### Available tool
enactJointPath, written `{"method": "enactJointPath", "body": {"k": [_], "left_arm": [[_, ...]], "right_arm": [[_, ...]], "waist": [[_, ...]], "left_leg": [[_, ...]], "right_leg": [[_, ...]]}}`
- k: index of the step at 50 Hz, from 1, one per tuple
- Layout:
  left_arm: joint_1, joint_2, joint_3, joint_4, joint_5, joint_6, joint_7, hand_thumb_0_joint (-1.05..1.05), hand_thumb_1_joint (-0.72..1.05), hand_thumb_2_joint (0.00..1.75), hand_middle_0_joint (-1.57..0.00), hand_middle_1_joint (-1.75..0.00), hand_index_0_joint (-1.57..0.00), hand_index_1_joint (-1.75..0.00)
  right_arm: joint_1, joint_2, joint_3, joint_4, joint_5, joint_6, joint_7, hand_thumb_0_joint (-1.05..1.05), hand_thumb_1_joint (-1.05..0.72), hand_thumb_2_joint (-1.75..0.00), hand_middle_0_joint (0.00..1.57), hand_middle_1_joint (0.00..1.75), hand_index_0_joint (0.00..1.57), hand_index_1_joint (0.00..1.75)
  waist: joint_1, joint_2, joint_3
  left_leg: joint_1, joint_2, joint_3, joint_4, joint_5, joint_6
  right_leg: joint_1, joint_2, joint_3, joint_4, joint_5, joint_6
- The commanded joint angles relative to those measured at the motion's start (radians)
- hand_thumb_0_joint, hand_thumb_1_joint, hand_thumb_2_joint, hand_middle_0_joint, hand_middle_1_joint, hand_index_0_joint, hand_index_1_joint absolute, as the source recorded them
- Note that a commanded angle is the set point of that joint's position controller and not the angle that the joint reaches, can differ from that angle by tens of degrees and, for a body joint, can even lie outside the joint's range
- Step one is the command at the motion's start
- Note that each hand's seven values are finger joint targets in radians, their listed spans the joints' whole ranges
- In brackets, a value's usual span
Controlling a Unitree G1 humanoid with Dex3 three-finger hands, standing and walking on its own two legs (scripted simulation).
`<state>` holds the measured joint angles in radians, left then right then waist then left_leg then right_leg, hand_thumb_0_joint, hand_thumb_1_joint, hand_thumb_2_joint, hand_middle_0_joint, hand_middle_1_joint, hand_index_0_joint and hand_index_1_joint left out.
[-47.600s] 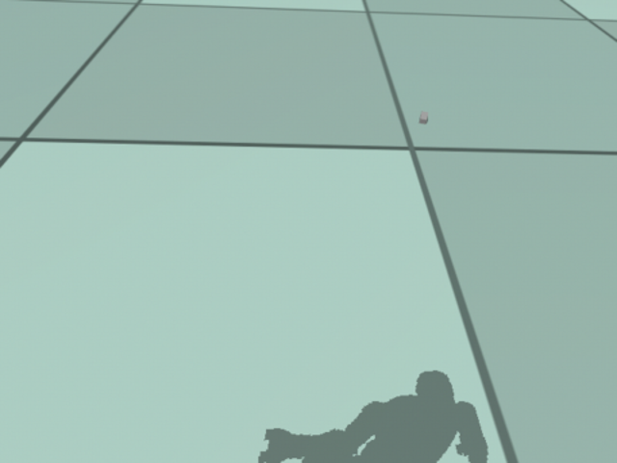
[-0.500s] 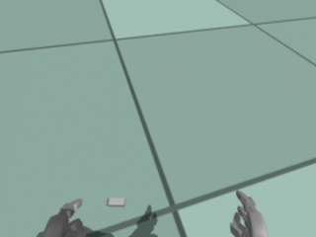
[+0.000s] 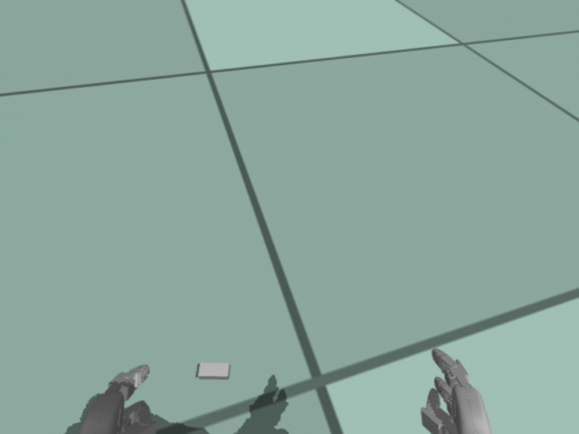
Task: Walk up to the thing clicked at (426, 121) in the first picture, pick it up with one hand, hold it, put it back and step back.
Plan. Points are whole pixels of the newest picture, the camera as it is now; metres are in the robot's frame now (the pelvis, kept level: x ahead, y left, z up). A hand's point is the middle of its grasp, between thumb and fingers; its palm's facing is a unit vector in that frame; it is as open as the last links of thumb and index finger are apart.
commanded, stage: home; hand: left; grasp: from above
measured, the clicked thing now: (214, 371) +0.44 +0.21 -0.70
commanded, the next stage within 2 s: stand in 0.10 s
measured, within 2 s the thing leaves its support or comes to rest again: neither
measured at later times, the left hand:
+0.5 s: hand out of the picture +0.10 +0.24 -0.10, palm faces +0.02 -0.94 -0.33, open 7.4 cm
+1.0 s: hand out of the picture +0.02 +0.24 -0.10, palm faces +0.02 -0.95 -0.32, open 7.4 cm
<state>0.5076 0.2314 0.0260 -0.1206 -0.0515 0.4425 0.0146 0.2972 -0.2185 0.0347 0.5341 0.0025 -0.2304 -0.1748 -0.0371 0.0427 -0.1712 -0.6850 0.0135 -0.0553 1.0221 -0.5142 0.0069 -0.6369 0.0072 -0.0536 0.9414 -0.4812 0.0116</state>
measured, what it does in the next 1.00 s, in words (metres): rises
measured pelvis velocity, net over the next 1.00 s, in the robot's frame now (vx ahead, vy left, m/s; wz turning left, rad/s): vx -0.02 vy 0.01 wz -0.01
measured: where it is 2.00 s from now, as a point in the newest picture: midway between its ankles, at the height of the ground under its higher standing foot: outside the picture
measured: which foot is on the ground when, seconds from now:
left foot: down 0.00-1.00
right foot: down 0.00-1.00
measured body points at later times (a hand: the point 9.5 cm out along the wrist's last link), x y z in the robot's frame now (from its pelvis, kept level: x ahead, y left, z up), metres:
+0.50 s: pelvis -0.02 +0.01 +0.03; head +0.00 +0.01 +0.48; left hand +0.10 +0.29 -0.08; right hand +0.10 -0.27 -0.08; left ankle +0.00 +0.11 -0.68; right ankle -0.01 -0.13 -0.68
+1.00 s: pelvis -0.02 +0.01 +0.06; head -0.03 +0.01 +0.51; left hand +0.02 +0.29 -0.08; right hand +0.05 -0.27 -0.08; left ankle +0.00 +0.11 -0.68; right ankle -0.01 -0.13 -0.68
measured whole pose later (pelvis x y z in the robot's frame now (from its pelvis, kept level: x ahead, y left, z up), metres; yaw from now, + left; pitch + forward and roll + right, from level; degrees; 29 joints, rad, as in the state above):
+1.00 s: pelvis -0.02 +0.01 +0.06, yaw -1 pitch -5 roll +0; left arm 0.20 0.28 0.03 1.10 0.04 0.01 0.03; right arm 0.17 -0.28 -0.04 1.09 -0.03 0.00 -0.02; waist 0.02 0.01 0.06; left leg -0.12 -0.03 0.00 0.40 -0.20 0.03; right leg -0.12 -0.04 0.00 0.40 -0.20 0.03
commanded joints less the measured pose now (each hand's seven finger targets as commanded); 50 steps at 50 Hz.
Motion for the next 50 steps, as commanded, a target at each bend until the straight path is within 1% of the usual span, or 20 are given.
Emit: {"method": "enactJointPath", "body": {"k": [1,2,5,9,10,11,12,13,15,16,18,23,25,28,29,35,37,39,41,50], "left_arm": [[-0.011,0.1,0.068,-0.167,0.002,-0.052,0.012,0.0,0.9,0.9,-0.2,-0.3,-0.2,-0.3],[-0.037,0.095,0.057,-0.214,0.001,-0.056,0.011,0.0,0.9,0.9,-0.2,-0.3,-0.2,-0.3],[0.001,0.101,0.066,-0.175,0.001,-0.046,0.01,0.0,0.9,0.9,-0.2,-0.3,-0.2,-0.3],[-0.018,0.104,0.063,-0.207,0.005,-0.045,0.012,0.0,0.9,0.9,-0.2,-0.3,-0.2,-0.3],[-0.311,0.178,0.058,0.144,0.114,-0.251,0.049,0.0,0.9,0.9,-0.2,-0.3,-0.2,-0.3],[-0.225,0.185,0.078,0.313,0.119,-0.316,0.047,0.0,0.9,0.9,-0.2,-0.3,-0.2,-0.3],[-0.216,0.192,0.076,0.363,0.125,-0.349,0.043,0.0,0.9,0.9,-0.2,-0.3,-0.2,-0.3],[-0.242,0.197,0.068,0.392,0.121,-0.366,0.036,0.0,0.9,0.9,-0.2,-0.3,-0.2,-0.3],[-0.261,0.196,0.061,0.471,0.111,-0.393,0.03,0.0,0.9,0.9,-0.2,-0.3,-0.2,-0.3],[-0.262,0.195,0.062,0.514,0.107,-0.397,0.029,0.0,0.9,0.9,-0.2,-0.3,-0.2,-0.3],[-0.282,0.189,0.067,0.591,0.096,-0.407,0.028,0.0,0.9,0.9,-0.2,-0.3,-0.2,-0.3],[-0.342,0.206,0.066,0.752,0.1,-0.443,0.031,0.0,0.9,0.9,-0.2,-0.3,-0.2,-0.3],[-0.344,0.201,0.063,0.806,0.096,-0.447,0.03,0.0,0.9,0.9,-0.2,-0.3,-0.2,-0.3],[-0.331,0.182,0.058,0.886,0.088,-0.446,0.028,0.0,0.9,0.9,-0.2,-0.3,-0.2,-0.3],[-0.314,0.187,0.057,0.916,0.09,-0.449,0.029,0.0,0.9,0.9,-0.2,-0.3,-0.2,-0.3],[-0.334,0.21,0.055,1.025,0.083,-0.456,0.028,0.0,0.9,0.9,-0.2,-0.3,-0.2,-0.3],[-0.33,0.211,0.053,1.054,0.081,-0.456,0.028,0.0,0.9,0.9,-0.2,-0.3,-0.2,-0.3],[-0.331,0.211,0.051,1.082,0.081,-0.458,0.029,0.0,0.9,0.9,-0.2,-0.3,-0.2,-0.3],[-0.313,0.205,0.044,1.111,0.083,-0.457,0.029,0.0,0.9,0.9,-0.2,-0.3,-0.2,-0.3],[-0.351,0.227,0.041,1.164,0.084,-0.461,0.031,0.0,0.9,0.9,-0.2,-0.3,-0.2,-0.3]], "right_arm": [[-0.066,-0.127,-0.058,-0.157,0.004,-0.057,-0.013,0.0,-0.9,-0.9,0.2,0.3,0.2,0.3],[-0.071,-0.122,-0.055,-0.165,0.003,-0.058,-0.012,0.0,-0.9,-0.9,0.2,0.3,0.2,0.3],[-0.063,-0.129,-0.058,-0.154,0.004,-0.056,-0.014,0.0,-0.9,-0.9,0.2,0.3,0.2,0.3],[-0.07,-0.125,-0.057,-0.163,0.006,-0.053,-0.012,0.0,-0.9,-0.9,0.2,0.3,0.2,0.3],[-0.152,-0.231,-0.091,0.084,-0.127,0.054,0.048,0.0,-0.9,-0.9,0.2,0.3,0.2,0.3],[-0.143,-0.234,-0.108,0.092,-0.12,0.092,0.073,0.0,-0.9,-0.9,0.2,0.3,0.2,0.3],[-0.132,-0.236,-0.106,0.083,-0.119,0.11,0.089,0.0,-0.9,-0.9,0.2,0.3,0.2,0.3],[-0.11,-0.238,-0.104,0.082,-0.123,0.121,0.101,0.0,-0.9,-0.9,0.2,0.3,0.2,0.3],[-0.128,-0.216,-0.106,0.12,-0.075,0.129,0.131,0.0,-0.9,-0.9,0.2,0.3,0.2,0.3],[-0.141,-0.21,-0.11,0.137,-0.063,0.135,0.139,0.0,-0.9,-0.9,0.2,0.3,0.2,0.3],[-0.165,-0.212,-0.115,0.157,-0.055,0.14,0.146,0.0,-0.9,-0.9,0.2,0.3,0.2,0.3],[-0.165,-0.202,-0.119,0.238,-0.058,0.171,0.153,0.0,-0.9,-0.9,0.2,0.3,0.2,0.3],[-0.16,-0.213,-0.12,0.271,-0.058,0.178,0.152,0.0,-0.9,-0.9,0.2,0.3,0.2,0.3],[-0.174,-0.229,-0.118,0.306,-0.057,0.183,0.149,0.0,-0.9,-0.9,0.2,0.3,0.2,0.3],[-0.185,-0.227,-0.119,0.318,-0.054,0.185,0.148,0.0,-0.9,-0.9,0.2,0.3,0.2,0.3],[-0.154,-0.242,-0.118,0.4,-0.042,0.196,0.139,0.0,-0.9,-0.9,0.2,0.3,0.2,0.3],[-0.156,-0.247,-0.119,0.418,-0.04,0.197,0.139,0.0,-0.9,-0.9,0.2,0.3,0.2,0.3],[-0.158,-0.242,-0.118,0.436,-0.038,0.199,0.139,0.0,-0.9,-0.9,0.2,0.3,0.2,0.3],[-0.167,-0.243,-0.115,0.452,-0.036,0.2,0.139,0.0,-0.9,-0.9,0.2,0.3,0.2,0.3],[-0.175,-0.244,-0.109,0.497,-0.031,0.206,0.144,0.0,-0.9,-0.9,0.2,0.3,0.2,0.3]], "waist": [[-0.008,0.001,-0.055],[-0.003,0.011,-0.071],[-0.006,0.011,-0.066],[-0.003,0.029,-0.063],[0.078,-0.033,0.177],[0.068,-0.062,0.076],[0.058,-0.071,0.057],[0.039,-0.024,0.06],[0.061,-0.003,0.041],[0.07,-0.047,0.048],[0.075,-0.049,0.029],[0.05,-0.065,0.083],[0.051,-0.032,0.132],[0.063,0.028,0.163],[0.072,0.002,0.162],[0.047,-0.017,0.202],[0.048,-0.007,0.198],[0.05,-0.014,0.2],[0.056,-0.019,0.22],[0.044,-0.04,0.215]], "left_leg": [[0.082,-0.01,0.0,-0.17,0.258,0.005],[0.089,-0.009,0.001,-0.168,0.265,0.005],[0.09,-0.011,0.002,-0.166,0.271,0.005],[0.093,-0.01,-0.001,-0.173,0.273,0.002],[0.127,0.04,-0.037,-0.269,0.458,0.052],[0.2,0.035,-0.017,-0.272,0.479,0.057],[0.25,0.032,-0.022,-0.267,0.52,0.061],[0.242,0.037,-0.056,-0.292,0.461,0.066],[0.29,0.031,-0.055,-0.345,0.388,0.07],[0.306,0.026,-0.041,-0.351,0.385,0.059],[0.343,0.029,-0.052,-0.367,0.383,0.057],[0.392,0.019,-0.036,-0.423,0.317,0.05],[0.406,0.036,-0.06,-0.489,0.275,0.053],[0.385,0.076,-0.123,-0.612,0.212,0.056],[0.399,0.073,-0.116,-0.604,0.275,0.055],[0.479,0.068,-0.091,-0.678,0.284,0.032],[0.484,0.072,-0.096,-0.709,0.263,0.031],[0.498,0.07,-0.084,-0.708,0.311,0.029],[0.514,0.074,-0.089,-0.721,0.3,0.027],[0.54,0.071,-0.071,-0.742,0.335,0.021]], "right_leg": [[0.046,0.019,-0.011,-0.139,0.218,-0.014],[0.047,0.019,-0.01,-0.14,0.226,-0.015],[0.05,0.018,-0.009,-0.141,0.231,-0.015],[0.043,0.019,-0.012,-0.137,0.228,-0.017],[0.185,-0.058,0.09,-0.177,0.257,-0.062],[0.229,-0.064,0.124,-0.192,0.262,-0.091],[0.223,-0.066,0.128,-0.187,0.312,-0.1],[0.22,-0.059,0.127,-0.197,0.306,-0.085],[0.286,-0.076,0.119,-0.208,0.284,-0.068],[0.291,-0.081,0.129,-0.23,0.291,-0.07],[0.303,-0.083,0.125,-0.26,0.297,-0.059],[0.335,-0.11,0.151,-0.378,0.286,-0.05],[0.324,-0.097,0.138,-0.404,0.244,-0.044],[0.393,-0.076,0.102,-0.41,0.244,-0.032],[0.421,-0.085,0.108,-0.435,0.278,-0.034],[0.444,-0.095,0.12,-0.524,0.293,-0.03],[0.469,-0.095,0.117,-0.539,0.292,-0.026],[0.491,-0.104,0.123,-0.556,0.314,-0.026],[0.478,-0.102,0.118,-0.573,0.305,-0.023],[0.503,-0.113,0.122,-0.626,0.319,-0.017]]}}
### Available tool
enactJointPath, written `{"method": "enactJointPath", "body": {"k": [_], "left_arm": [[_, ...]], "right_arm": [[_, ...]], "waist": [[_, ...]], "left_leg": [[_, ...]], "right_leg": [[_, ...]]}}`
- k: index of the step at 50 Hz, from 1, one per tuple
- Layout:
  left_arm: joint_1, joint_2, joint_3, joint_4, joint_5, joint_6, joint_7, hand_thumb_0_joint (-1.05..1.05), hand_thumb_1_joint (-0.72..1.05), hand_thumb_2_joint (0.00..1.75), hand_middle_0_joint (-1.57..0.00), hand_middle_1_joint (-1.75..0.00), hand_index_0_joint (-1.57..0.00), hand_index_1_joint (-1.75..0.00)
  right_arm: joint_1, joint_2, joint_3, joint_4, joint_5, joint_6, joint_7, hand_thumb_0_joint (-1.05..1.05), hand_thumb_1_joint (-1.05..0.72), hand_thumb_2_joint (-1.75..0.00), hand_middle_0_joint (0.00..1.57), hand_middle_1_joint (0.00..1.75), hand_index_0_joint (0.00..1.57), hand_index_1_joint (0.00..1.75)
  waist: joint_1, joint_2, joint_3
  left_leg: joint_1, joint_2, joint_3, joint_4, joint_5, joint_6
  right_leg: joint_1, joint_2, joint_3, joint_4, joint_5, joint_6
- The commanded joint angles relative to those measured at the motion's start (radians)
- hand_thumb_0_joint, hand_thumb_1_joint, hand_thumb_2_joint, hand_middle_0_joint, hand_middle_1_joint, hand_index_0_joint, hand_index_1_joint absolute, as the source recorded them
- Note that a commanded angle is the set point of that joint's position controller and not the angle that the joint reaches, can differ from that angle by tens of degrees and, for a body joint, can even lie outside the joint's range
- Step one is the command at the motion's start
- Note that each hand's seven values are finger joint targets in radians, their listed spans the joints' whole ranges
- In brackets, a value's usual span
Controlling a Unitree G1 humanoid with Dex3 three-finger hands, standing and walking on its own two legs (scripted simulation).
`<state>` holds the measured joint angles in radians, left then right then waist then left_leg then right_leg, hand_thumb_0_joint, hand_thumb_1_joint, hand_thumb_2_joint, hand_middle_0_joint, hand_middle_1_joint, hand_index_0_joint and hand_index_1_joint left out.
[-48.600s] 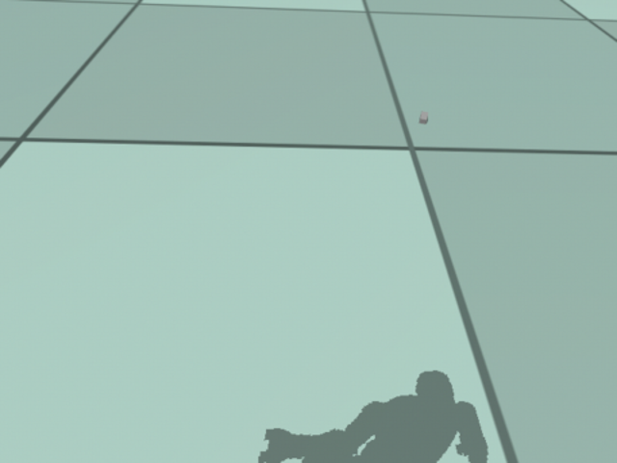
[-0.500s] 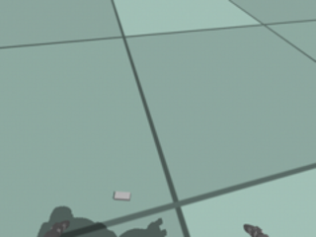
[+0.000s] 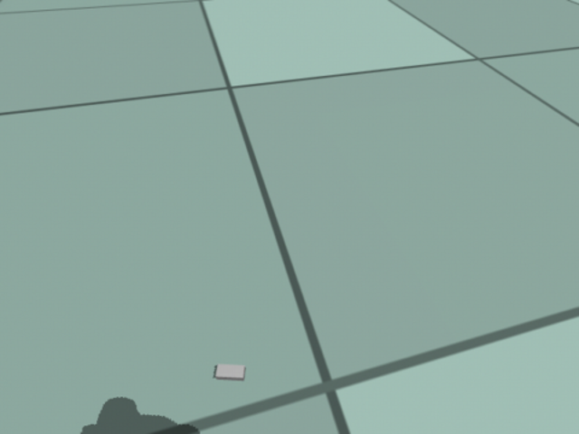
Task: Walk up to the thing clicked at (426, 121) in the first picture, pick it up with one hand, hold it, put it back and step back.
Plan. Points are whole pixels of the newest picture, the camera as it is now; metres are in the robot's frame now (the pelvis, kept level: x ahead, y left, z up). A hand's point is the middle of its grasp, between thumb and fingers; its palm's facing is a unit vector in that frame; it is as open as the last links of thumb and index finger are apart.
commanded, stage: stand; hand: left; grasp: from above
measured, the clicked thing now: (230, 372) +0.46 +0.21 -0.76
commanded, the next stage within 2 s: step back in 1.72 s
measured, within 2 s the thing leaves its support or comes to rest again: neither
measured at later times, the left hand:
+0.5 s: hand out of the picture +0.06 +0.22 -0.16, palm faces +0.00 -0.95 -0.32, open 7.4 cm
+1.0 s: hand out of the picture +0.08 +0.22 -0.16, palm faces -0.01 -0.95 -0.33, open 7.4 cm
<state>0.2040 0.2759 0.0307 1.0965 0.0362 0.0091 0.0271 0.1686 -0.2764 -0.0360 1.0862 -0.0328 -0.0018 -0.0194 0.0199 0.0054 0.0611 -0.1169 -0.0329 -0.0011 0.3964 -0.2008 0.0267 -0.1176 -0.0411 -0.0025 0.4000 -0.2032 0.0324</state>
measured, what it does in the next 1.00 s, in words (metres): stands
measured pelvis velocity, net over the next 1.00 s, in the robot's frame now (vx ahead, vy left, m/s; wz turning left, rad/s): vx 0.01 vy -0.02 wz -0.01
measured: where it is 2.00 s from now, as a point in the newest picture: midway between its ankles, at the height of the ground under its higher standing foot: outside the picture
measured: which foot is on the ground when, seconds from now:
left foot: down 0.00-1.00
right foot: down 0.00-1.00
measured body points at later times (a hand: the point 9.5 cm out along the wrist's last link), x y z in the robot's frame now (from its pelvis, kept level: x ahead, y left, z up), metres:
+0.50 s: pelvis +0.00 -0.01 +0.00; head +0.00 -0.01 +0.45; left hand +0.06 +0.27 -0.14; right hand +0.06 -0.30 -0.14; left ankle +0.01 +0.10 -0.74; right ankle +0.01 -0.14 -0.74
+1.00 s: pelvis +0.01 -0.02 +0.00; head +0.01 -0.02 +0.45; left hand +0.08 +0.27 -0.13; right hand +0.08 -0.31 -0.13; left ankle +0.01 +0.10 -0.74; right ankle +0.01 -0.14 -0.74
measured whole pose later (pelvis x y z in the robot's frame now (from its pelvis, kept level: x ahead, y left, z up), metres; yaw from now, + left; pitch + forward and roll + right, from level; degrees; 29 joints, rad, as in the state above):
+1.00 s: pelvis +0.01 -0.02 +0.00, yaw -1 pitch -3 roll +0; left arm 0.11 0.31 0.02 1.15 0.02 0.00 0.01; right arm 0.12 -0.32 -0.01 1.14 -0.02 -0.01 -0.01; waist 0.00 0.00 0.05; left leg -0.08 0.00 0.00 0.32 -0.18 0.00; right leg -0.09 -0.01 0.00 0.33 -0.18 0.01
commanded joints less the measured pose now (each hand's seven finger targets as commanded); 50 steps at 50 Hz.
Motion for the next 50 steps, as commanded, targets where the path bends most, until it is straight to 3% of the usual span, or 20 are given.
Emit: {"method": "enactJointPath", "body": {"k": [1,3,7,16,22,27,31,36,40,42,46,50], "left_arm": [[-0.045,0.185,0.037,-0.049,-0.006,-0.028,0.018,0.0,0.9,0.9,-0.2,-0.3,-0.2,-0.3],[-0.05,0.186,0.034,-0.039,-0.007,-0.028,0.017,0.0,0.9,0.9,-0.2,-0.3,-0.2,-0.3],[-0.049,0.186,0.031,-0.024,-0.007,-0.027,0.014,0.0,0.9,0.9,-0.2,-0.3,-0.2,-0.3],[-0.079,0.21,0.031,-0.013,-0.012,-0.031,0.008,0.0,0.9,0.9,-0.2,-0.3,-0.2,-0.3],[-0.098,0.213,0.03,-0.01,-0.016,-0.034,0.004,0.0,0.9,0.9,-0.2,-0.3,-0.2,-0.3],[-0.105,0.221,0.029,-0.007,-0.016,-0.032,0.003,0.0,0.9,0.9,-0.2,-0.3,-0.2,-0.3],[-0.1,0.217,0.026,-0.004,-0.016,-0.036,0.003,0.0,0.9,0.9,-0.2,-0.3,-0.2,-0.3],[-0.113,0.223,0.025,-0.002,-0.02,-0.032,-0.001,0.0,0.9,0.9,-0.2,-0.3,-0.2,-0.3],[-0.12,0.232,0.027,-0.006,-0.019,-0.036,-0.002,0.0,0.9,0.9,-0.2,-0.3,-0.2,-0.3],[-0.121,0.23,0.026,-0.008,-0.019,-0.039,-0.002,0.0,0.9,0.9,-0.2,-0.3,-0.2,-0.3],[-0.121,0.228,0.024,-0.008,-0.022,-0.039,-0.001,0.0,0.9,0.9,-0.2,-0.3,-0.2,-0.3],[-0.134,0.236,0.025,-0.01,-0.022,-0.034,-0.001,0.0,0.9,0.9,-0.2,-0.3,-0.2,-0.3]], "right_arm": [[-0.046,-0.191,-0.039,-0.051,0.004,-0.023,-0.012,0.0,-0.9,-0.9,0.2,0.3,0.2,0.3],[-0.047,-0.183,-0.034,-0.043,0.006,-0.023,-0.011,0.0,-0.9,-0.9,0.2,0.3,0.2,0.3],[-0.053,-0.198,-0.032,-0.031,0.008,-0.021,-0.008,0.0,-0.9,-0.9,0.2,0.3,0.2,0.3],[-0.057,-0.208,-0.026,-0.017,0.011,-0.021,-0.005,0.0,-0.9,-0.9,0.2,0.3,0.2,0.3],[-0.063,-0.212,-0.02,-0.008,0.011,-0.025,-0.006,0.0,-0.9,-0.9,0.2,0.3,0.2,0.3],[-0.059,-0.22,-0.018,0.0,0.012,-0.022,-0.004,0.0,-0.9,-0.9,0.2,0.3,0.2,0.3],[-0.075,-0.227,-0.019,-0.003,0.013,-0.024,-0.004,0.0,-0.9,-0.9,0.2,0.3,0.2,0.3],[-0.068,-0.23,-0.014,0.007,0.013,-0.023,-0.003,0.0,-0.9,-0.9,0.2,0.3,0.2,0.3],[-0.075,-0.23,-0.014,0.001,0.014,-0.027,-0.003,0.0,-0.9,-0.9,0.2,0.3,0.2,0.3],[-0.076,-0.236,-0.015,0.001,0.016,-0.03,-0.003,0.0,-0.9,-0.9,0.2,0.3,0.2,0.3],[-0.08,-0.24,-0.014,0.003,0.016,-0.029,-0.004,0.0,-0.9,-0.9,0.2,0.3,0.2,0.3],[-0.085,-0.245,-0.016,0.006,0.015,-0.027,-0.004,0.0,-0.9,-0.9,0.2,0.3,0.2,0.3]], "waist": [[-0.01,-0.001,-0.018],[-0.011,-0.011,-0.01],[-0.01,0.001,0.01],[-0.015,-0.008,0.0],[-0.013,0.0,-0.034],[-0.017,-0.013,-0.012],[-0.014,-0.01,-0.053],[-0.019,0.011,-0.018],[-0.019,0.0,-0.056],[-0.02,0.007,-0.087],[-0.02,-0.011,-0.086],[-0.022,0.004,-0.064]], "left_leg": [[-0.016,0.118,-0.12,-0.115,0.038,0.004],[-0.01,0.12,-0.115,-0.116,0.069,-0.001],[-0.027,0.123,-0.118,-0.134,0.009,-0.001],[-0.025,0.13,-0.114,-0.142,0.011,-0.002],[-0.001,0.135,-0.103,-0.133,0.078,-0.002],[-0.021,0.132,-0.102,-0.141,0.018,-0.004],[0.025,0.142,-0.1,-0.123,0.11,0.0],[-0.025,0.14,-0.1,-0.15,0.028,-0.005],[0.013,0.148,-0.097,-0.138,0.121,-0.003],[0.038,0.152,-0.093,-0.121,0.195,-0.002],[0.051,0.154,-0.09,-0.116,0.219,-0.002],[0.037,0.155,-0.09,-0.131,0.18,-0.008]], "right_leg": [[-0.014,-0.071,0.078,-0.087,0.059,-0.039],[-0.017,-0.072,0.08,-0.095,0.059,-0.04],[-0.021,-0.066,0.076,-0.108,0.024,-0.038],[-0.012,-0.071,0.088,-0.121,0.004,-0.043],[0.013,-0.077,0.091,-0.118,0.085,-0.045],[-0.007,-0.072,0.092,-0.138,0.017,-0.043],[0.01,-0.081,0.093,-0.131,0.1,-0.046],[0.006,-0.074,0.092,-0.134,0.046,-0.047],[0.02,-0.08,0.093,-0.122,0.109,-0.049],[0.039,-0.086,0.089,-0.108,0.191,-0.048],[0.037,-0.085,0.085,-0.114,0.221,-0.045],[0.027,-0.083,0.088,-0.114,0.167,-0.05]]}}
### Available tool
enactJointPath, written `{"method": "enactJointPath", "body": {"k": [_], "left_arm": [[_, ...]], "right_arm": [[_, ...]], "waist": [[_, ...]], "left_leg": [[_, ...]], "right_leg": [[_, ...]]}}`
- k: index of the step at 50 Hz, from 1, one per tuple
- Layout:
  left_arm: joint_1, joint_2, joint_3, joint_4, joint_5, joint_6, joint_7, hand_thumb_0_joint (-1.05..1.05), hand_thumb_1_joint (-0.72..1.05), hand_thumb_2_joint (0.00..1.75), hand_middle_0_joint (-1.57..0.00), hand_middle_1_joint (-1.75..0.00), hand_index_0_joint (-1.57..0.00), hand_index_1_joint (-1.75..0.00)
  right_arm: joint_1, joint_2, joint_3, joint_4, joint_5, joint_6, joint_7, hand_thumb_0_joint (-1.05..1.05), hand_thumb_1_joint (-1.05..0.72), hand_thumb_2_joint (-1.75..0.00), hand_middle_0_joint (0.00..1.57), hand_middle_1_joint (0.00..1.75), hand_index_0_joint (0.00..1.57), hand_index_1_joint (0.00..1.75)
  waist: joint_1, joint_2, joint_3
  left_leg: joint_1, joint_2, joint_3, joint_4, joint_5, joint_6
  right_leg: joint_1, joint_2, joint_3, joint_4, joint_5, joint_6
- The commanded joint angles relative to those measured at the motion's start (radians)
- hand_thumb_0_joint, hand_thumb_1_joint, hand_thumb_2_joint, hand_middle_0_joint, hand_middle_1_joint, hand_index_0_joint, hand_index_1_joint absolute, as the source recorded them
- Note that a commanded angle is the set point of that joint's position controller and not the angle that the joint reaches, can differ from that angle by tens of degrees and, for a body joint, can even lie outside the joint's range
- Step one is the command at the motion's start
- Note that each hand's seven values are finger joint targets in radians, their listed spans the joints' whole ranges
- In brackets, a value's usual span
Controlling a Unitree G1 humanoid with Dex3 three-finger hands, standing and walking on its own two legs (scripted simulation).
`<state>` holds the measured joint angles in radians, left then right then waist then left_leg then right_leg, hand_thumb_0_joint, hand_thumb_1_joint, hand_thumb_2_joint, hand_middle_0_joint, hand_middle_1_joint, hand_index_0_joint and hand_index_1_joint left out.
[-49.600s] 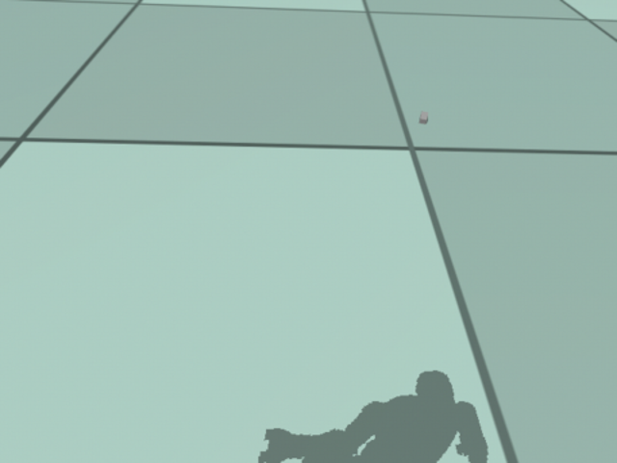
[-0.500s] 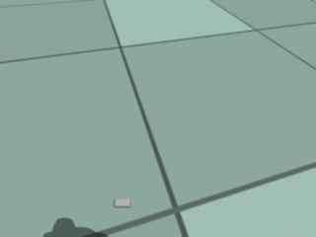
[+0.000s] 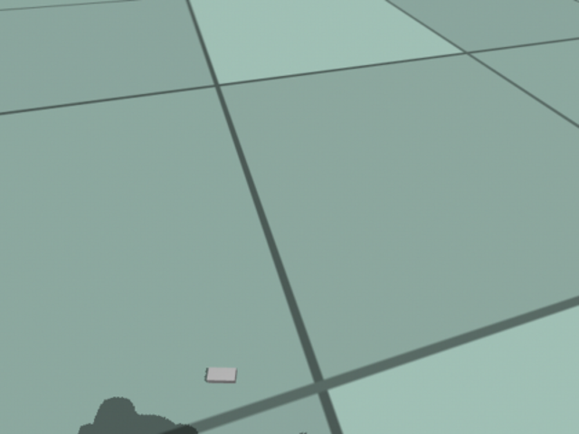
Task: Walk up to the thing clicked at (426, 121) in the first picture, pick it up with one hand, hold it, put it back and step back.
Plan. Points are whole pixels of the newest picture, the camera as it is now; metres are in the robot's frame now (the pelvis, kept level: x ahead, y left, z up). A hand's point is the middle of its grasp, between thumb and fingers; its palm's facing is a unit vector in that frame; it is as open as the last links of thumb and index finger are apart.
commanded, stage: stand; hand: left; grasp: from above
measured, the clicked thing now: (222, 375) +0.44 +0.23 -0.77
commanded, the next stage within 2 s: step back in 0.72 s
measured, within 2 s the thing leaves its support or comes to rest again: neither
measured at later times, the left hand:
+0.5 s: hand out of the picture +0.07 +0.24 -0.16, palm faces -0.02 -0.94 -0.33, open 7.4 cm
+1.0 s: hand out of the picture +0.08 +0.29 -0.17, palm faces -0.07 -0.92 -0.38, open 7.4 cm
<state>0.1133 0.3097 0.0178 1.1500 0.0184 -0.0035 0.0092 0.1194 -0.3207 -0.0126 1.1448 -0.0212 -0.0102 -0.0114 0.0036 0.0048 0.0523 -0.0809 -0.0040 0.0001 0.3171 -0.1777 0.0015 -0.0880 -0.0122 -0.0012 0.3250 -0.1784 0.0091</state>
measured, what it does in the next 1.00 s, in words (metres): lifts its left foot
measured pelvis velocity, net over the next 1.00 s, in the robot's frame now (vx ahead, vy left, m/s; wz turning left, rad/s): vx -0.04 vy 0.03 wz -0.02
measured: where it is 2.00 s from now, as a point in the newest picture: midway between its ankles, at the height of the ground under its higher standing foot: outside the picture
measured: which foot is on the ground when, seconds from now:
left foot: down 0.00-0.86, up 0.88-1.00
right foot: down 0.00-1.00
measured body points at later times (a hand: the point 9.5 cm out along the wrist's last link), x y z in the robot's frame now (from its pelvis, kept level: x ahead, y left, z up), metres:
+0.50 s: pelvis +0.00 +0.00 +0.00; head +0.01 +0.00 +0.45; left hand +0.07 +0.29 -0.14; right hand +0.07 -0.30 -0.14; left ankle +0.00 +0.12 -0.75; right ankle +0.00 -0.12 -0.75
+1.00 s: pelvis -0.04 +0.03 -0.02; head +0.03 +0.04 +0.43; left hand +0.09 +0.34 -0.15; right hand +0.04 -0.31 -0.13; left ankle -0.07 +0.13 -0.73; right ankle +0.00 -0.12 -0.75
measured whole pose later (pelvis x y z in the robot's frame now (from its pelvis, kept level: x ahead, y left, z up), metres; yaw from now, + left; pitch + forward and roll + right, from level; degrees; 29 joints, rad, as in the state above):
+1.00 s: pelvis -0.04 +0.03 -0.02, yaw -1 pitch +0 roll +0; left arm 0.06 0.40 0.05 0.95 0.03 0.04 0.01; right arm 0.10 -0.40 -0.05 0.99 0.00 0.04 0.01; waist -0.01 -0.04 0.16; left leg -0.28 -0.05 -0.02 0.72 -0.40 0.03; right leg -0.32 -0.04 0.03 0.54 -0.21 0.02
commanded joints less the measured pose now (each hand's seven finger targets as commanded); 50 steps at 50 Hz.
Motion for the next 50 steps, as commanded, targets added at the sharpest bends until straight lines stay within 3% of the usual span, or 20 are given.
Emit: {"method": "enactJointPath", "body": {"k": [1,7,14,20,35,36,38,40,41,43,44,45,47,48,49,50], "left_arm": [[-0.038,0.196,0.036,-0.062,-0.005,-0.023,0.016,0.0,0.9,0.9,-0.2,-0.3,-0.2,-0.3],[-0.043,0.206,0.035,-0.062,-0.005,-0.023,0.013,0.0,0.9,0.9,-0.2,-0.3,-0.2,-0.3],[-0.048,0.216,0.035,-0.071,-0.005,-0.029,0.012,0.0,0.9,0.9,-0.2,-0.3,-0.2,-0.3],[-0.04,0.217,0.033,-0.073,-0.005,-0.029,0.011,0.0,0.9,0.9,-0.2,-0.3,-0.2,-0.3],[-0.04,0.23,0.03,-0.076,-0.009,-0.03,0.009,0.0,0.9,0.9,-0.2,-0.3,-0.2,-0.3],[-0.028,0.308,0.066,-0.11,-0.029,-0.018,0.01,0.0,0.9,0.9,-0.2,-0.3,-0.2,-0.3],[-0.015,0.303,0.071,-0.132,-0.032,-0.012,0.017,0.0,0.9,0.9,-0.2,-0.3,-0.2,-0.3],[-0.021,0.318,0.08,-0.171,-0.027,-0.01,0.017,0.0,0.9,0.9,-0.2,-0.3,-0.2,-0.3],[-0.027,0.332,0.084,-0.186,-0.024,-0.006,0.016,0.0,0.9,0.9,-0.2,-0.3,-0.2,-0.3],[-0.068,0.352,0.093,-0.232,-0.008,0.001,0.019,0.0,0.9,0.9,-0.2,-0.3,-0.2,-0.3],[-0.076,0.36,0.095,-0.254,0.002,0.002,0.019,0.0,0.9,0.9,-0.2,-0.3,-0.2,-0.3],[-0.098,0.359,0.097,-0.276,0.008,0.005,0.019,0.0,0.9,0.9,-0.2,-0.3,-0.2,-0.3],[-0.129,0.325,0.086,-0.299,0.011,0.013,0.019,0.0,0.9,0.9,-0.2,-0.3,-0.2,-0.3],[-0.128,0.311,0.08,-0.306,0.01,0.018,0.019,0.0,0.9,0.9,-0.2,-0.3,-0.2,-0.3],[-0.124,0.311,0.076,-0.312,0.007,0.026,0.019,0.0,0.9,0.9,-0.2,-0.3,-0.2,-0.3],[-0.105,0.289,0.07,-0.322,-0.005,0.034,0.018,0.0,0.9,0.9,-0.2,-0.3,-0.2,-0.3]], "right_arm": [[-0.037,-0.199,-0.037,-0.049,0.005,-0.019,-0.012,0.0,-0.9,-0.9,0.2,0.3,0.2,0.3],[-0.039,-0.196,-0.037,-0.049,0.005,-0.018,-0.008,0.0,-0.9,-0.9,0.2,0.3,0.2,0.3],[-0.048,-0.203,-0.038,-0.055,0.005,-0.018,-0.004,0.0,-0.9,-0.9,0.2,0.3,0.2,0.3],[-0.048,-0.211,-0.039,-0.055,0.007,-0.02,-0.005,0.0,-0.9,-0.9,0.2,0.3,0.2,0.3],[-0.031,-0.214,-0.034,-0.053,0.007,-0.019,-0.003,0.0,-0.9,-0.9,0.2,0.3,0.2,0.3],[-0.08,-0.277,-0.054,-0.085,0.016,-0.001,0.001,0.0,-0.9,-0.9,0.2,0.3,0.2,0.3],[-0.06,-0.253,-0.055,-0.109,0.027,0.012,0.002,0.0,-0.9,-0.9,0.2,0.3,0.2,0.3],[-0.035,-0.251,-0.059,-0.129,0.028,0.018,0.004,0.0,-0.9,-0.9,0.2,0.3,0.2,0.3],[-0.037,-0.245,-0.063,-0.14,0.026,0.026,0.006,0.0,-0.9,-0.9,0.2,0.3,0.2,0.3],[-0.002,-0.242,-0.073,-0.156,0.021,0.041,0.009,0.0,-0.9,-0.9,0.2,0.3,0.2,0.3],[0.015,-0.247,-0.078,-0.17,0.015,0.05,0.011,0.0,-0.9,-0.9,0.2,0.3,0.2,0.3],[0.054,-0.242,-0.079,-0.176,0.014,0.054,0.014,0.0,-0.9,-0.9,0.2,0.3,0.2,0.3],[0.068,-0.24,-0.086,-0.181,0.024,0.048,0.018,0.0,-0.9,-0.9,0.2,0.3,0.2,0.3],[0.071,-0.236,-0.086,-0.189,0.023,0.042,0.017,0.0,-0.9,-0.9,0.2,0.3,0.2,0.3],[0.078,-0.233,-0.086,-0.196,0.018,0.034,0.014,0.0,-0.9,-0.9,0.2,0.3,0.2,0.3],[0.058,-0.264,-0.094,-0.208,0.005,0.026,0.008,0.0,-0.9,-0.9,0.2,0.3,0.2,0.3]], "waist": [[-0.002,0.006,-0.051],[-0.006,-0.011,-0.021],[-0.007,-0.003,-0.045],[-0.007,0.005,-0.083],[-0.009,-0.014,-0.04],[-0.004,-0.018,0.055],[-0.008,-0.028,0.012],[-0.019,-0.071,-0.076],[-0.016,-0.096,-0.08],[-0.017,-0.177,-0.107],[-0.016,-0.207,-0.106],[-0.034,-0.218,-0.109],[-0.044,-0.2,-0.121],[-0.045,-0.178,-0.127],[-0.048,-0.139,-0.129],[-0.042,-0.015,-0.135]], "left_leg": [[0.001,0.126,-0.09,-0.05,0.158,0.017],[-0.026,0.124,-0.091,-0.07,0.085,0.014],[-0.016,0.124,-0.088,-0.062,0.078,0.018],[0.018,0.133,-0.087,-0.054,0.144,0.018],[-0.016,0.129,-0.087,-0.068,0.098,0.015],[-0.068,0.115,-0.099,0.051,0.232,0.031],[-0.074,0.088,-0.069,0.135,0.229,0.032],[-0.073,0.055,-0.04,0.23,0.186,0.029],[-0.084,0.02,-0.021,0.29,0.094,0.022],[-0.139,-0.037,-0.015,0.463,-0.232,0.018],[-0.155,-0.044,-0.039,0.563,-0.343,0.027],[-0.166,-0.026,-0.064,0.58,-0.366,0.035],[-0.143,-0.023,-0.06,0.498,-0.318,0.041],[-0.146,-0.023,-0.038,0.393,-0.231,0.036],[-0.132,-0.008,-0.03,0.231,-0.059,0.027],[-0.089,0.069,-0.099,0.12,0.219,0.043]], "right_leg": [[-0.008,-0.11,0.087,-0.043,0.147,-0.024],[-0.024,-0.104,0.092,-0.057,0.073,-0.026],[-0.02,-0.109,0.101,-0.065,0.087,-0.026],[-0.001,-0.11,0.094,-0.044,0.154,-0.029],[-0.018,-0.109,0.101,-0.061,0.104,-0.03],[-0.115,-0.104,0.134,0.017,0.311,-0.042],[-0.109,-0.125,0.137,0.036,0.371,-0.073],[-0.088,-0.175,0.194,0.036,0.41,-0.127],[-0.115,-0.209,0.223,0.019,0.391,-0.158],[-0.118,-0.307,0.308,0.015,0.405,-0.243],[-0.155,-0.341,0.328,0.026,0.411,-0.279],[-0.169,-0.347,0.306,0.047,0.405,-0.284],[-0.169,-0.278,0.227,0.114,0.42,-0.24],[-0.138,-0.235,0.192,0.159,0.406,-0.202],[-0.11,-0.189,0.162,0.225,0.393,-0.161],[-0.15,-0.108,0.111,0.319,0.298,-0.106]]}}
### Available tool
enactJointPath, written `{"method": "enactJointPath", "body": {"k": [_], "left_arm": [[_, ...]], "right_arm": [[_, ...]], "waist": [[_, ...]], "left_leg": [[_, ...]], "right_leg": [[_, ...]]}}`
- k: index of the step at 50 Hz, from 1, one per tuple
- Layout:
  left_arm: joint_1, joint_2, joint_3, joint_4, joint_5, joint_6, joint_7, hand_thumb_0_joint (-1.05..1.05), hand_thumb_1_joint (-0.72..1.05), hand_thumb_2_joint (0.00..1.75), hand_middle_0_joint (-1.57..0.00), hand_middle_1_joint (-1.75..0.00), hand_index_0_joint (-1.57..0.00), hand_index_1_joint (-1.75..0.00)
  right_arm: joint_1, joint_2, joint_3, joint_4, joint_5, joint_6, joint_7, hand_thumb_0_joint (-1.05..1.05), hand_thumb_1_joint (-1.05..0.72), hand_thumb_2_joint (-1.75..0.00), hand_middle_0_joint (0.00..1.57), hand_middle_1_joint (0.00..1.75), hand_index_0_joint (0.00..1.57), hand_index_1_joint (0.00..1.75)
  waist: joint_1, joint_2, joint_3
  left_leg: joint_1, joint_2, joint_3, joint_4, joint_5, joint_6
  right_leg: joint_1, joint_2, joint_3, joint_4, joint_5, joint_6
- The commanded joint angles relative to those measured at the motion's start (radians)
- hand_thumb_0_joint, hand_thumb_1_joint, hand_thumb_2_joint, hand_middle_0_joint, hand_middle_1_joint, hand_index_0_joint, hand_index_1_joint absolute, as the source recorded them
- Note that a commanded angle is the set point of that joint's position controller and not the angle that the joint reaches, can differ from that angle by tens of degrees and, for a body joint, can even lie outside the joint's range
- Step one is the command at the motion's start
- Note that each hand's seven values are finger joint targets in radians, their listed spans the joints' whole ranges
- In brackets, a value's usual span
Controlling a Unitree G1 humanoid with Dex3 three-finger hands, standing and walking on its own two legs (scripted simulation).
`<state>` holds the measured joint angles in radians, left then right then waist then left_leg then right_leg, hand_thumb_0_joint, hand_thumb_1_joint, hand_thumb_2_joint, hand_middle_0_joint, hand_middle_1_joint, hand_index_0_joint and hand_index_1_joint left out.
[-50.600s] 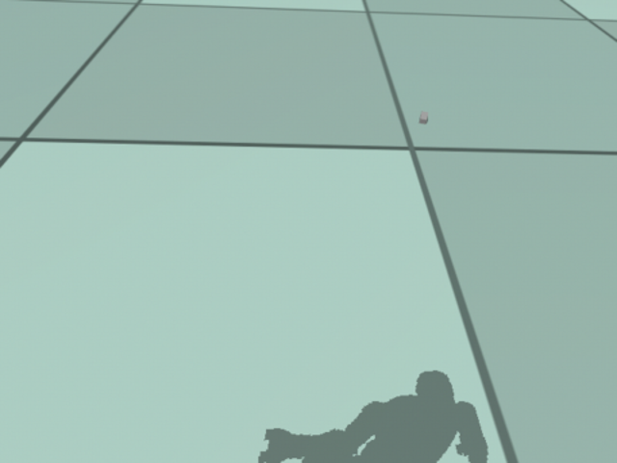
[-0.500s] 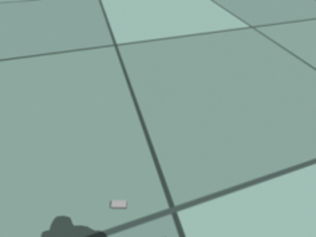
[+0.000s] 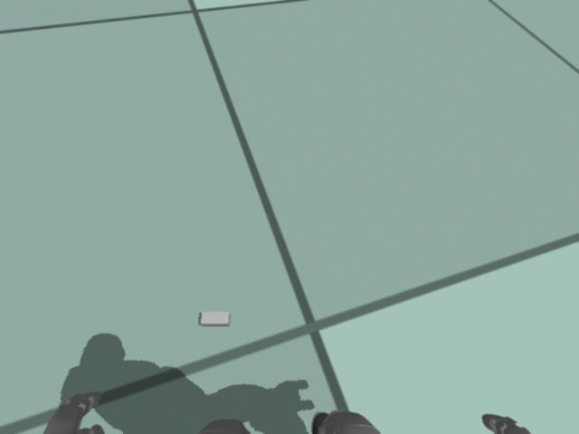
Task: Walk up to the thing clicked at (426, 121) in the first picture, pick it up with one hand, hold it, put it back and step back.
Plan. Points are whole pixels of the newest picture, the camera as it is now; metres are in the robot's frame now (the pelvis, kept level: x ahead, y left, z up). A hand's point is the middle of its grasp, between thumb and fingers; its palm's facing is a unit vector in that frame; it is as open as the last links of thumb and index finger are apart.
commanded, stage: step back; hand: left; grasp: from above
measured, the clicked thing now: (215, 319) +0.48 +0.21 -0.75
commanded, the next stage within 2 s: none
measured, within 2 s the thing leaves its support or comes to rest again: neither
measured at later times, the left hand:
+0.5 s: hand out of the picture +0.05 +0.28 -0.15, palm faces -0.12 -0.91 -0.39, open 7.4 cm
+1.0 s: hand out of the picture -0.09 +0.31 -0.15, palm faces -0.02 -0.95 -0.32, open 7.4 cm
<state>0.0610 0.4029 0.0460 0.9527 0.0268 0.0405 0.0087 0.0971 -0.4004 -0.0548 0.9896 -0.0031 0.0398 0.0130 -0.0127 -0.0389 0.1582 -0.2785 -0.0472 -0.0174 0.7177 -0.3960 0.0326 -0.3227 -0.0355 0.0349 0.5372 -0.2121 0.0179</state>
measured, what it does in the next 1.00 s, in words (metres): walks backwards: left foot, then right foot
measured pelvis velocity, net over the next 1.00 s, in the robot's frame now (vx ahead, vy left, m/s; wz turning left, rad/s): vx -0.21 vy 0.05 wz -0.04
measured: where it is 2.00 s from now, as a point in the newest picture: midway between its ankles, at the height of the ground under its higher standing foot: outside the picture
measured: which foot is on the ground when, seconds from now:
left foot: up 0.00-0.00, down 0.02-0.50, up 0.52-0.80, down 0.82-1.00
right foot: down 0.00-0.04, up 0.06-0.42, down 0.44-0.84, up 0.86-1.00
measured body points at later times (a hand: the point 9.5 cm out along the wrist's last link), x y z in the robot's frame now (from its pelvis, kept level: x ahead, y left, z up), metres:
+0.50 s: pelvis -0.08 +0.03 -0.01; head -0.02 +0.01 +0.43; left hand +0.06 +0.33 -0.13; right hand -0.01 -0.29 -0.14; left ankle -0.04 +0.10 -0.73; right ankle -0.07 -0.08 -0.73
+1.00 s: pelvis -0.21 +0.05 +0.01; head -0.17 +0.09 +0.45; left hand -0.09 +0.36 -0.13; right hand -0.14 -0.27 -0.09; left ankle -0.19 +0.16 -0.73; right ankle -0.22 -0.11 -0.64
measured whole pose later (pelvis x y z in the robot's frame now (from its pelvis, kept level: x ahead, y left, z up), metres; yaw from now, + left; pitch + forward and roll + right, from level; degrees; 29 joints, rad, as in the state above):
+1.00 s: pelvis -0.21 +0.05 +0.01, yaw -2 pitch -3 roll -2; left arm 0.17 0.40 0.09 0.80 0.02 0.09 -0.01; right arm 0.20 -0.35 -0.03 0.89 -0.05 0.02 -0.01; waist 0.01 -0.06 0.14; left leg -0.23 0.01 -0.04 0.55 -0.28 0.02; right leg -0.49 0.15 0.19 1.20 -0.45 -0.01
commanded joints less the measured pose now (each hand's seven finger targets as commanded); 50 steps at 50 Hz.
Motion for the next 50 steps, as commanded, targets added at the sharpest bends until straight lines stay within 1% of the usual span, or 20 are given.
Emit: {"method": "enactJointPath", "body": {"k": [1,2,4,6,8,10,15,20,23,25,26,32,36,40,41,42,43,44,47,50], "left_arm": [[-0.06,0.163,0.035,-0.148,-0.024,-0.006,0.021,0.0,0.9,0.9,-0.2,-0.3,-0.2,-0.3],[-0.067,0.141,0.032,-0.15,-0.023,0.002,0.028,0.0,0.9,0.9,-0.2,-0.3,-0.2,-0.3],[-0.001,0.13,0.025,-0.147,-0.016,0.01,0.037,0.0,0.9,0.9,-0.2,-0.3,-0.2,-0.3],[-0.023,0.161,0.039,-0.133,-0.015,0.014,0.042,0.0,0.9,0.9,-0.2,-0.3,-0.2,-0.3],[0.037,0.163,0.043,-0.131,-0.023,0.016,0.035,0.0,0.9,0.9,-0.2,-0.3,-0.2,-0.3],[0.058,0.163,0.051,-0.137,-0.011,0.012,0.03,0.0,0.9,0.9,-0.2,-0.3,-0.2,-0.3],[0.006,0.153,0.062,-0.179,-0.004,-0.001,0.022,0.0,0.9,0.9,-0.2,-0.3,-0.2,-0.3],[0.095,0.144,0.069,-0.161,0.004,-0.01,0.013,0.0,0.9,0.9,-0.2,-0.3,-0.2,-0.3],[0.125,0.172,0.081,-0.15,0.013,-0.024,0.012,0.0,0.9,0.9,-0.2,-0.3,-0.2,-0.3],[0.071,0.25,0.096,-0.186,0.0,-0.02,0.006,0.0,0.9,0.9,-0.2,-0.3,-0.2,-0.3],[0.04,0.251,0.096,-0.214,0.006,-0.023,0.007,0.0,0.9,0.9,-0.2,-0.3,-0.2,-0.3],[0.023,0.183,0.092,-0.25,0.01,-0.019,0.018,0.0,0.9,0.9,-0.2,-0.3,-0.2,-0.3],[0.07,0.19,0.093,-0.268,0.018,-0.007,0.017,0.0,0.9,0.9,-0.2,-0.3,-0.2,-0.3],[0.06,0.201,0.083,-0.281,-0.002,0.023,0.003,0.0,0.9,0.9,-0.2,-0.3,-0.2,-0.3],[0.075,0.173,0.078,-0.288,-0.007,0.028,-0.002,0.0,0.9,0.9,-0.2,-0.3,-0.2,-0.3],[0.074,0.131,0.071,-0.293,-0.008,0.025,-0.002,0.0,0.9,0.9,-0.2,-0.3,-0.2,-0.3],[0.002,0.184,0.094,-0.298,0.012,0.021,0.015,0.0,0.9,0.9,-0.2,-0.3,-0.2,-0.3],[-0.028,0.204,0.102,-0.29,0.019,0.02,0.018,0.0,0.9,0.9,-0.2,-0.3,-0.2,-0.3],[0.131,0.17,0.103,-0.228,-0.014,0.023,0.003,0.0,0.9,0.9,-0.2,-0.3,-0.2,-0.3],[0.142,0.167,0.108,-0.22,-0.006,0.02,0.0,0.0,0.9,0.9,-0.2,-0.3,-0.2,-0.3]], "right_arm": [[0.083,-0.247,-0.071,-0.061,-0.027,-0.027,-0.022,0.0,-0.9,-0.9,0.2,0.3,0.2,0.3],[0.113,-0.265,-0.076,-0.063,-0.034,-0.032,-0.027,0.0,-0.9,-0.9,0.2,0.3,0.2,0.3],[0.11,-0.287,-0.081,-0.087,-0.026,-0.033,-0.036,0.0,-0.9,-0.9,0.2,0.3,0.2,0.3],[0.032,-0.262,-0.077,-0.118,-0.025,-0.034,-0.047,0.0,-0.9,-0.9,0.2,0.3,0.2,0.3],[0.004,-0.221,-0.063,-0.135,-0.026,-0.037,-0.059,0.0,-0.9,-0.9,0.2,0.3,0.2,0.3],[0.027,-0.2,-0.059,-0.143,-0.016,-0.04,-0.064,0.0,-0.9,-0.9,0.2,0.3,0.2,0.3],[0.114,-0.21,-0.071,-0.143,-0.012,-0.04,-0.068,0.0,-0.9,-0.9,0.2,0.3,0.2,0.3],[0.048,-0.225,-0.071,-0.174,-0.01,-0.038,-0.055,0.0,-0.9,-0.9,0.2,0.3,0.2,0.3],[0.011,-0.206,-0.063,-0.179,0.004,-0.034,-0.048,0.0,-0.9,-0.9,0.2,0.3,0.2,0.3],[0.018,-0.16,-0.051,-0.173,0.008,-0.027,-0.05,0.0,-0.9,-0.9,0.2,0.3,0.2,0.3],[0.026,-0.17,-0.056,-0.166,-0.002,-0.018,-0.05,0.0,-0.9,-0.9,0.2,0.3,0.2,0.3],[0.103,-0.169,-0.036,-0.146,0.002,-0.023,-0.044,0.0,-0.9,-0.9,0.2,0.3,0.2,0.3],[0.124,-0.154,-0.029,-0.167,0.001,-0.034,-0.051,0.0,-0.9,-0.9,0.2,0.3,0.2,0.3],[0.182,-0.152,-0.051,-0.141,-0.021,-0.043,-0.048,0.0,-0.9,-0.9,0.2,0.3,0.2,0.3],[0.167,-0.193,-0.065,-0.15,-0.037,-0.043,-0.048,0.0,-0.9,-0.9,0.2,0.3,0.2,0.3],[0.138,-0.297,-0.089,-0.163,-0.054,-0.043,-0.046,0.0,-0.9,-0.9,0.2,0.3,0.2,0.3],[0.097,-0.369,-0.1,-0.185,-0.039,-0.04,-0.038,0.0,-0.9,-0.9,0.2,0.3,0.2,0.3],[0.033,-0.36,-0.102,-0.202,-0.037,-0.05,-0.044,0.0,-0.9,-0.9,0.2,0.3,0.2,0.3],[-0.068,-0.231,-0.057,-0.224,-0.047,-0.062,-0.051,0.0,-0.9,-0.9,0.2,0.3,0.2,0.3],[0.028,-0.213,-0.061,-0.212,-0.032,-0.061,-0.054,0.0,-0.9,-0.9,0.2,0.3,0.2,0.3]], "waist": [[-0.029,0.188,-0.234],[-0.035,0.235,-0.212],[-0.036,0.213,-0.238],[-0.023,0.22,-0.198],[0.021,0.214,-0.182],[0.017,0.178,-0.193],[-0.041,0.14,-0.188],[0.002,0.154,-0.223],[0.022,0.009,-0.239],[0.034,-0.22,-0.158],[0.034,-0.241,-0.121],[0.031,-0.073,-0.154],[0.041,-0.142,-0.264],[0.001,-0.105,-0.26],[0.008,-0.031,-0.242],[0.01,0.232,-0.205],[-0.037,0.268,-0.13],[-0.035,0.268,-0.074],[0.081,0.159,-0.079],[0.037,0.151,-0.123]], "left_leg": [[0.177,0.23,-0.246,-0.309,0.696,0.046],[0.276,0.297,-0.323,-0.297,0.911,0.081],[0.269,0.347,-0.306,-0.263,1.074,0.107],[0.191,0.314,-0.284,-0.286,0.918,0.096],[0.245,0.243,-0.184,-0.238,0.932,0.048],[0.303,0.234,-0.172,-0.231,0.91,0.037],[0.34,0.271,-0.205,-0.219,0.819,0.089],[0.216,0.291,-0.223,-0.207,0.646,0.117],[0.039,0.212,-0.167,-0.109,0.42,0.079],[-0.03,-0.018,-0.022,0.161,-0.001,-0.026],[-0.029,-0.046,-0.06,0.331,-0.238,-0.033],[-0.127,-0.078,-0.098,0.417,-0.14,-0.05],[-0.134,0.005,-0.042,0.065,-0.157,-0.058],[0.087,0.009,0.021,-0.369,0.23,-0.032],[0.164,0.108,-0.132,-0.376,0.196,0.006],[0.213,0.339,-0.437,-0.429,0.26,0.088],[-0.042,0.48,-0.509,-0.449,0.26,0.232],[-0.17,0.508,-0.549,-0.48,0.249,0.273],[-0.012,0.278,-0.2,-0.362,0.519,0.145],[0.142,0.259,-0.18,-0.298,0.574,0.145]], "right_leg": [[-0.042,0.052,0.029,0.257,0.148,-0.067],[-0.191,0.152,0.064,0.351,-0.332,-0.055],[-0.206,0.153,0.14,0.49,-0.41,-0.05],[-0.185,0.146,0.192,0.578,-0.345,-0.05],[-0.229,0.145,0.171,0.571,-0.242,-0.046],[-0.226,0.146,0.145,0.556,-0.211,-0.034],[-0.162,0.097,0.101,0.306,-0.229,-0.015],[0.024,0.066,0.034,0.092,-0.15,-0.052],[0.193,0.001,0.137,-0.008,0.253,-0.11],[0.043,-0.262,0.452,-0.154,0.298,-0.309],[-0.032,-0.333,0.529,-0.213,0.27,-0.36],[0.098,-0.139,0.247,-0.118,0.369,-0.249],[0.333,-0.156,0.229,-0.048,0.447,-0.232],[0.203,-0.079,0.169,0.055,0.263,-0.134],[0.037,-0.034,0.16,0.082,0.086,-0.089],[-0.21,0.113,0.073,0.283,-0.259,-0.043],[-0.153,0.139,0.119,0.478,-0.425,-0.013],[-0.098,0.124,0.186,0.65,-0.398,-0.016],[-0.187,0.175,0.209,0.77,-0.236,-0.032],[-0.223,0.173,0.187,0.736,-0.225,0.003]]}}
